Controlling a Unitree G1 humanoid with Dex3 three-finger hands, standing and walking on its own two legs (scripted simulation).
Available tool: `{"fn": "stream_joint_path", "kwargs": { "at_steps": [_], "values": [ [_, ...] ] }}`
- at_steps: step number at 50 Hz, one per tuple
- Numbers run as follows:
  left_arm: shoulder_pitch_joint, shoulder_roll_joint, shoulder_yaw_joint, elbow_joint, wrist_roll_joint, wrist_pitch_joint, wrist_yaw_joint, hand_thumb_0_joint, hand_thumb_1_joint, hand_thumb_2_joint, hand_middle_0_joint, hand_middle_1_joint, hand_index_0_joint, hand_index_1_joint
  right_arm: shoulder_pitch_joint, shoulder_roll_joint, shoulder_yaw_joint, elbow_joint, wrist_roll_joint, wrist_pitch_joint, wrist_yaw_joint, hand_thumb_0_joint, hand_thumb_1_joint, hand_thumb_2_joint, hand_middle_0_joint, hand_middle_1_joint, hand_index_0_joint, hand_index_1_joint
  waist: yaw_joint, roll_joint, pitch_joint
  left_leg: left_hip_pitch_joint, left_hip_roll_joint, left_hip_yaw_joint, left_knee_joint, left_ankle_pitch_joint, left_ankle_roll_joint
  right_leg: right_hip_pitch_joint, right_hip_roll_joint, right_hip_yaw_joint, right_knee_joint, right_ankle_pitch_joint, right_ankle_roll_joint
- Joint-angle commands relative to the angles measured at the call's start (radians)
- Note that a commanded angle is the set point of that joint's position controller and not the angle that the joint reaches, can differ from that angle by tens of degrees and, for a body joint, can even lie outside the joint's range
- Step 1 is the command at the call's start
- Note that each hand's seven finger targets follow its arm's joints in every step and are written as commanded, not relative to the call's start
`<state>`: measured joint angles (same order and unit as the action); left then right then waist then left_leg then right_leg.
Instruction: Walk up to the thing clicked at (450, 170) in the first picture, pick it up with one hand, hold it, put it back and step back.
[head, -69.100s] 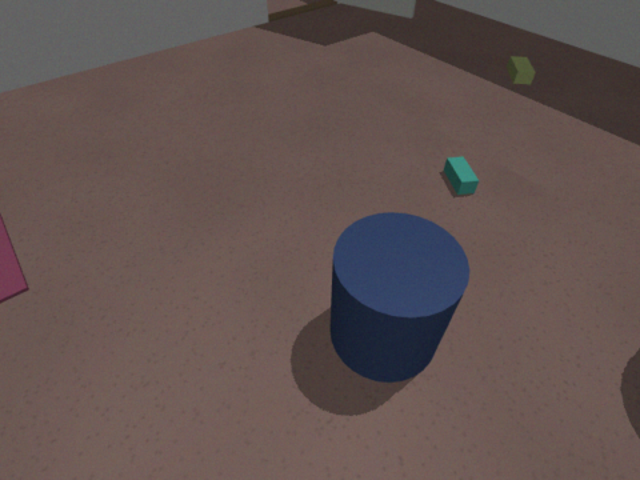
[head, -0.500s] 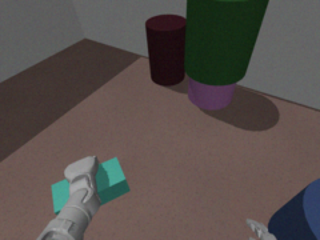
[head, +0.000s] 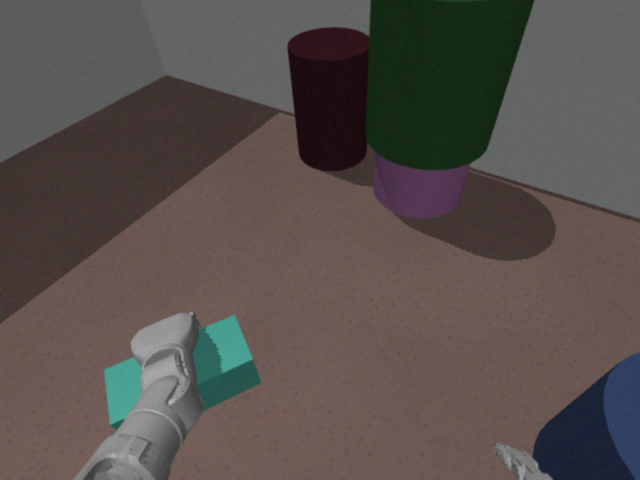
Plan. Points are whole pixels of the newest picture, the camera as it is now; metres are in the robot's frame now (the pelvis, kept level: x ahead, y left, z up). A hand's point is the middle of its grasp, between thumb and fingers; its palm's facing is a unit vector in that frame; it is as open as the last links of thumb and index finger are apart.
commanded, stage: crouch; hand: left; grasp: from above
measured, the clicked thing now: (186, 376) +0.30 +0.23 -0.09
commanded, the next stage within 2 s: lower in 2.00 s
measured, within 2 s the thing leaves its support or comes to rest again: neither
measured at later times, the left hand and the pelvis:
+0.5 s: hand (194, 396) +0.28 +0.23 -0.13, palm faces -0.50 -0.17 -0.85, open 11.4 cm; pelvis -0.01 +0.00 -0.02, yaw +0 degrees
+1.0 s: hand (232, 401) +0.36 +0.23 -0.38, palm faces -0.39 -0.22 -0.89, open 11.3 cm; pelvis -0.07 +0.01 -0.23, yaw -3 degrees
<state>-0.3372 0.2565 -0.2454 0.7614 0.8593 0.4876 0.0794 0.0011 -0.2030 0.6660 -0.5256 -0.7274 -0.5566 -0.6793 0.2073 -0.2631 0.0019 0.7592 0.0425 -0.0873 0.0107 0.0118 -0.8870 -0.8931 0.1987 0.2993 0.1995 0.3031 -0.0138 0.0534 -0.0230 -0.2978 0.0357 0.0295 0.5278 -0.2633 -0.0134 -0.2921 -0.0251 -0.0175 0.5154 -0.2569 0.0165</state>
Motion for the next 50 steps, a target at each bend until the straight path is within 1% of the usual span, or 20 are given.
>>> {"fn": "stream_joint_path", "kwargs": {
  "at_steps": [1, 4, 5, 6, 15, 19, 22, 26, 29, 32, 34, 35, 37, 38, 39, 42, 43, 44, 48, 50],
  "values": [
    [-0.416, 0.200, 0.070, -0.244, 0.045, -0.003, 0.070, 0.000, 0.605, 0.995, -0.964, -0.877, -0.952, -0.887, -0.068, -0.126, -0.047, -0.124, 0.000, -0.044, 0.000, 0.000, -0.885, -0.895, 0.200, 0.300, 0.200, 0.300, -0.002, -0.032, -0.283, 0.122, -0.043, -0.001, -0.050, 0.240, 0.019, 0.090, 0.038, -0.010, -0.061, 0.226, -0.012],
    [-0.412, 0.216, 0.084, -0.259, 0.052, -0.001, 0.088, 0.000, 0.620, 1.012, -0.960, -0.919, -0.962, -0.914, -0.074, -0.123, -0.042, -0.122, 0.002, -0.042, -0.005, 0.000, -0.890, -0.903, 0.201, 0.300, 0.201, 0.300, 0.004, -0.006, -0.283, 0.128, -0.043, 0.001, -0.053, 0.224, 0.013, 0.080, 0.037, -0.004, -0.061, 0.210, -0.016],
    [-0.425, 0.216, 0.082, -0.280, 0.055, -0.003, 0.092, 0.000, 0.540, 0.942, -0.880, -0.866, -0.882, -0.848, -0.070, -0.125, -0.045, -0.120, 0.001, -0.043, -0.005, 0.000, -0.841, -0.883, 0.202, 0.300, 0.202, 0.300, -0.001, 0.005, -0.294, 0.133, -0.039, -0.001, -0.053, 0.228, 0.012, 0.077, 0.041, -0.006, -0.059, 0.208, -0.019],
    [-0.419, 0.212, 0.080, -0.271, 0.061, -0.001, 0.096, 0.000, 0.521, 0.910, -0.898, -0.808, -0.905, -0.802, -0.069, -0.125, -0.046, -0.117, 0.000, -0.043, -0.005, 0.000, -0.858, -0.888, 0.201, 0.300, 0.202, 0.300, -0.002, 0.005, -0.292, 0.139, -0.036, -0.003, -0.055, 0.232, 0.011, 0.075, 0.043, -0.011, -0.058, 0.210, -0.021],
    [-0.357, 0.168, 0.068, -0.049, 0.063, -0.056, 0.118, 0.000, 0.518, 0.943, -0.898, -0.823, -0.901, -0.819, -0.015, -0.132, -0.057, -0.093, -0.002, -0.039, -0.001, 0.000, -0.859, -0.888, 0.201, 0.300, 0.201, 0.300, -0.028, -0.084, -0.206, 0.055, -0.045, 0.003, -0.034, 0.181, 0.022, 0.030, 0.031, -0.003, -0.058, 0.177, -0.012],
    [-0.379, 0.151, 0.070, 0.075, 0.072, -0.111, 0.158, 0.000, 0.533, 0.903, -0.890, -0.831, -0.904, -0.816, 0.034, -0.132, -0.063, -0.077, -0.006, -0.033, 0.004, 0.000, -0.860, -0.887, 0.201, 0.300, 0.201, 0.300, -0.051, -0.086, -0.206, -0.003, -0.045, 0.012, 0.022, 0.177, 0.020, -0.028, 0.028, 0.002, -0.009, 0.184, -0.013],
    [-0.432, 0.185, 0.108, 0.148, 0.095, -0.159, 0.219, 0.000, 0.558, 0.873, -0.895, -0.847, -0.919, -0.821, 0.068, -0.136, -0.070, -0.062, -0.015, -0.025, 0.011, 0.000, -0.862, -0.886, 0.201, 0.300, 0.201, 0.300, -0.064, -0.073, -0.225, -0.108, -0.042, 0.017, 0.113, 0.156, 0.015, -0.120, 0.028, 0.005, 0.078, 0.165, -0.018],
    [-0.523, 0.186, 0.151, 0.215, 0.134, -0.223, 0.315, 0.000, 0.506, 0.848, -0.861, -0.843, -0.887, -0.816, 0.089, -0.140, -0.079, -0.049, -0.040, -0.019, 0.019, 0.000, -0.864, -0.885, 0.201, 0.299, 0.201, 0.299, -0.080, -0.025, -0.335, -0.295, -0.032, 0.015, 0.324, 0.113, 0.000, -0.336, 0.029, 0.007, 0.296, 0.125, -0.029],
    [-0.573, 0.225, 0.199, 0.267, 0.159, -0.256, 0.397, 0.000, 0.464, 0.812, -0.849, -0.780, -0.867, -0.762, 0.103, -0.144, -0.082, -0.052, -0.057, -0.011, 0.026, 0.000, -0.865, -0.885, 0.201, 0.299, 0.201, 0.299, -0.084, 0.017, -0.449, -0.446, -0.029, 0.012, 0.476, 0.069, -0.005, -0.488, 0.028, 0.005, 0.457, 0.093, -0.031],
    [-0.735, 0.267, 0.222, 0.254, 0.157, -0.269, 0.466, 0.000, 0.522, 0.816, -0.883, -0.782, -0.903, -0.760, 0.112, -0.152, -0.089, -0.038, -0.069, -0.012, 0.025, 0.000, -0.859, -0.883, 0.201, 0.299, 0.201, 0.299, -0.102, 0.126, -0.583, -0.507, -0.019, -0.002, 0.599, 0.041, -0.013, -0.676, 0.034, -0.009, 0.592, 0.056, -0.044],
    [-0.702, 0.268, 0.232, 0.402, 0.152, -0.249, 0.498, 0.000, 0.570, 0.856, -0.939, -0.764, -0.948, -0.755, 0.116, -0.156, -0.082, -0.016, -0.077, -0.015, 0.028, 0.000, -0.857, -0.882, 0.201, 0.299, 0.201, 0.299, -0.118, 0.076, -0.569, -0.628, -0.015, -0.014, 0.664, 0.003, -0.004, -0.766, 0.041, -0.020, 0.651, 0.015, -0.045],
    [-0.756, 0.262, 0.227, 0.400, 0.136, -0.247, 0.512, 0.000, 0.581, 0.882, -0.952, -0.774, -0.957, -0.768, 0.121, -0.159, -0.086, -0.019, -0.081, -0.023, 0.029, 0.000, -0.857, -0.882, 0.201, 0.299, 0.201, 0.299, -0.129, 0.097, -0.595, -0.672, -0.015, -0.021, 0.694, -0.034, -0.005, -0.821, 0.042, -0.024, 0.687, -0.015, -0.051],
    [-0.837, 0.318, 0.271, 0.413, 0.107, -0.230, 0.536, 0.000, 0.583, 0.936, -0.964, -0.793, -0.961, -0.795, 0.125, -0.167, -0.084, -0.005, -0.092, -0.036, 0.030, 0.000, -0.857, -0.882, 0.201, 0.299, 0.201, 0.299, -0.132, 0.120, -0.679, -0.721, -0.009, -0.036, 0.748, -0.061, -0.007, -0.884, 0.045, -0.031, 0.750, -0.049, -0.054],
    [-0.860, 0.322, 0.278, 0.417, 0.083, -0.215, 0.538, 0.000, 0.589, 0.924, -0.971, -0.780, -0.968, -0.782, 0.123, -0.167, -0.082, -0.001, -0.096, -0.043, 0.033, 0.000, -0.857, -0.881, 0.201, 0.299, 0.201, 0.299, -0.140, 0.128, -0.731, -0.735, -0.007, -0.039, 0.775, -0.062, -0.005, -0.890, 0.045, -0.034, 0.778, -0.052, -0.055],
    [-0.858, 0.284, 0.269, 0.441, 0.060, -0.199, 0.537, 0.000, 0.567, 0.917, -0.961, -0.763, -0.955, -0.768, 0.123, -0.165, -0.083, 0.003, -0.098, -0.051, 0.037, 0.000, -0.857, -0.882, 0.201, 0.299, 0.201, 0.299, -0.154, 0.119, -0.750, -0.769, -0.008, -0.045, 0.791, -0.085, -0.005, -0.905, 0.045, -0.037, 0.800, -0.067, -0.056],
    [-0.837, 0.328, 0.300, 0.474, 0.014, -0.170, 0.518, 0.000, 0.543, 0.887, -0.952, -0.733, -0.946, -0.739, 0.110, -0.168, -0.078, 0.021, -0.106, -0.067, 0.040, 0.000, -0.858, -0.883, 0.201, 0.299, 0.201, 0.299, -0.139, 0.136, -0.807, -0.836, -0.008, -0.046, 0.837, -0.097, -0.004, -0.930, 0.046, -0.044, 0.862, -0.089, -0.060],
    [-0.859, 0.386, 0.323, 0.463, 0.013, -0.171, 0.506, 0.000, 0.568, 0.900, -0.973, -0.743, -0.966, -0.750, 0.112, -0.170, -0.078, 0.024, -0.107, -0.068, 0.039, 0.000, -0.861, -0.884, 0.201, 0.299, 0.201, 0.299, -0.135, 0.138, -0.841, -0.852, -0.009, -0.044, 0.860, -0.104, 0.000, -0.924, 0.046, -0.043, 0.880, -0.092, -0.060],
    [-0.864, 0.385, 0.323, 0.465, 0.013, -0.173, 0.488, 0.000, 0.617, 0.920, -1.008, -0.742, -0.999, -0.750, 0.113, -0.163, -0.079, 0.032, -0.109, -0.068, 0.039, 0.000, -0.858, -0.883, 0.201, 0.299, 0.201, 0.299, -0.141, 0.149, -0.860, -0.866, -0.010, -0.038, 0.890, -0.099, 0.003, -0.923, 0.045, -0.042, 0.893, -0.083, -0.059],
    [-0.881, 0.472, 0.334, 0.457, 0.071, -0.230, 0.412, 0.000, 0.690, 0.926, -1.076, -0.724, -1.067, -0.733, 0.117, -0.148, -0.060, 0.034, -0.114, -0.068, 0.038, 0.000, -0.866, -0.885, 0.201, 0.299, 0.201, 0.299, -0.173, 0.134, -0.808, -1.035, -0.014, -0.049, 1.014, -0.201, 0.024, -1.042, 0.036, -0.048, 0.981, -0.168, -0.054],
    [-0.856, 0.510, 0.342, 0.485, 0.111, -0.268, 0.388, 0.000, 0.693, 0.863, -1.075, -0.663, -1.070, -0.668, 0.114, -0.159, -0.053, 0.028, -0.116, -0.064, 0.038, 0.000, -0.862, -0.884, 0.201, 0.299, 0.201, 0.299, -0.170, 0.128, -0.785, -1.074, -0.015, -0.063, 1.051, -0.240, 0.024, -1.134, 0.033, -0.059, 1.025, -0.225, -0.058]
  ]
}}
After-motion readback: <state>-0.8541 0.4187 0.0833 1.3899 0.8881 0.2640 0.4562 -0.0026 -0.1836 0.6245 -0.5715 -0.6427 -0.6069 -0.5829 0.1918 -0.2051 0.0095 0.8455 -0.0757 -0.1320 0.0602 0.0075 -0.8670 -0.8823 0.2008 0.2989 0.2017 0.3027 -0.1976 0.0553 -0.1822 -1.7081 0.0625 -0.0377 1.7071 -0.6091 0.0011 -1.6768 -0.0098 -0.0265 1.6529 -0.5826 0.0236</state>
